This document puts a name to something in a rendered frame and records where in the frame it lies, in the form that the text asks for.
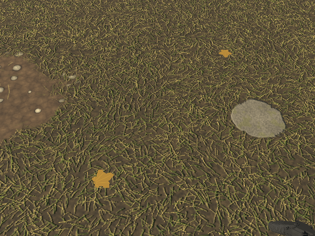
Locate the right robot hand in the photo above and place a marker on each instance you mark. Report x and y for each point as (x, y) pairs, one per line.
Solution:
(291, 228)

